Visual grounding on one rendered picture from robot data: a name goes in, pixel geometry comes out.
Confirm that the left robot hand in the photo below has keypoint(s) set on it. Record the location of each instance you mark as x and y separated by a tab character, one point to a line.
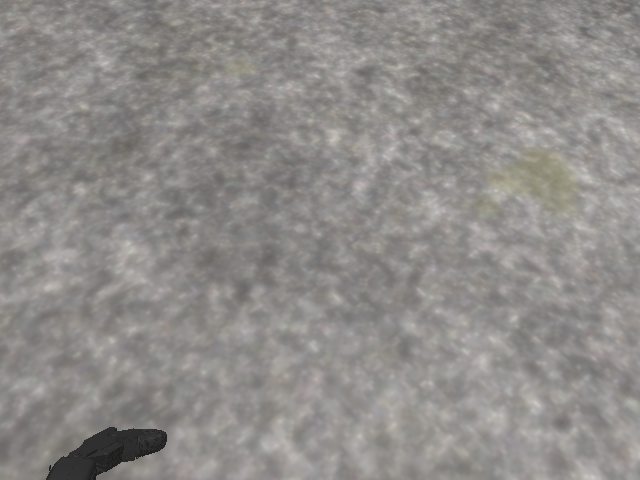
105	450

